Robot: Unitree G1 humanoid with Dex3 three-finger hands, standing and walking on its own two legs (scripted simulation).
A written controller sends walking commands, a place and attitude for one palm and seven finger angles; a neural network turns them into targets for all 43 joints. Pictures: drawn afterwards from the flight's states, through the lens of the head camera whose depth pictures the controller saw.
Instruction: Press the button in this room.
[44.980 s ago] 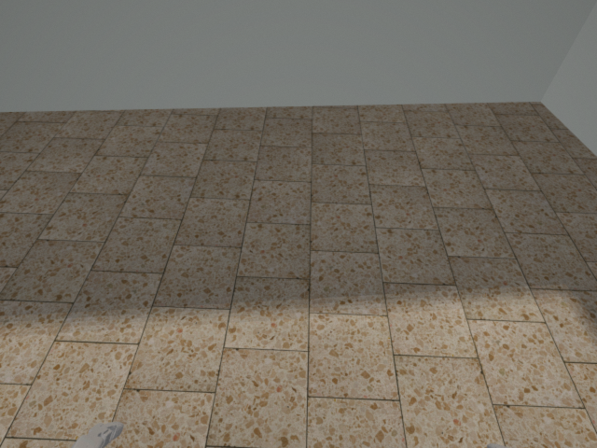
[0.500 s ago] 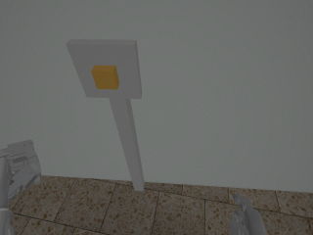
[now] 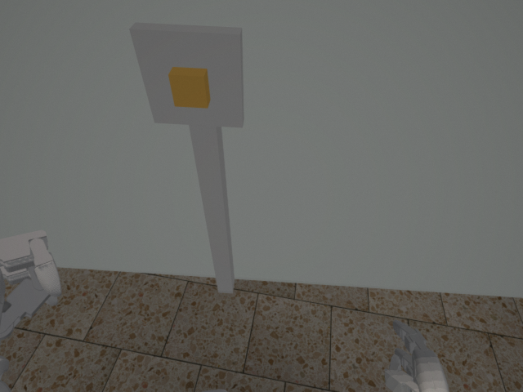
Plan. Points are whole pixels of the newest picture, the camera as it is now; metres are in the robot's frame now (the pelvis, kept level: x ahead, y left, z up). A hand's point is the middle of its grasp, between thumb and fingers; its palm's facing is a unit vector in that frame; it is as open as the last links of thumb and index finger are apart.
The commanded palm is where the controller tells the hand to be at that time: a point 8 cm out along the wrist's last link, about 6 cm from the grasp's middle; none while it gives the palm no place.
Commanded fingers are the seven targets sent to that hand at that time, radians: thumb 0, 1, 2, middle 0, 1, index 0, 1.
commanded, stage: step back with the hand held close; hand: left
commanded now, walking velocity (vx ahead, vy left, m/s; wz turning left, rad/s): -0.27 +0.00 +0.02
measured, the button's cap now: (190, 87) +0.58 +0.18 +0.18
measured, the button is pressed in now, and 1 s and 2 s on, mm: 0 0 0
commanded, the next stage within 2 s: stop stepping back and stand still in 0.38 s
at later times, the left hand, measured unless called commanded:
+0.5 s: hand out of the picture +0.08 +0.23 +0.19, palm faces +0.34 -0.84 -0.43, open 3.1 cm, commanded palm +0.02 +0.28 +0.19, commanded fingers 0.00 0.90 0.90 -1.30 -1.50 -1.30 -1.50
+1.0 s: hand out of the picture -0.06 +0.26 +0.18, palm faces +0.44 -0.81 -0.39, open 3.1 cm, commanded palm -0.10 +0.29 +0.19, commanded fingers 0.00 0.90 0.90 -1.30 -1.50 -1.30 -1.50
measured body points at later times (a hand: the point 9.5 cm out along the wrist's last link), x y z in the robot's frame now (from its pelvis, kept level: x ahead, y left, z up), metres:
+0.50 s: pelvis -0.12 +0.00 +0.01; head -0.11 +0.01 +0.46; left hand +0.05 +0.27 +0.21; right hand +0.05 -0.22 -0.08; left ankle -0.01 +0.09 -0.70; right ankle -0.22 -0.11 -0.72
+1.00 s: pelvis -0.24 +0.01 +0.02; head -0.28 +0.03 +0.46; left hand -0.09 +0.30 +0.21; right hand -0.10 -0.24 -0.06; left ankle -0.23 +0.13 -0.67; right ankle -0.18 -0.10 -0.72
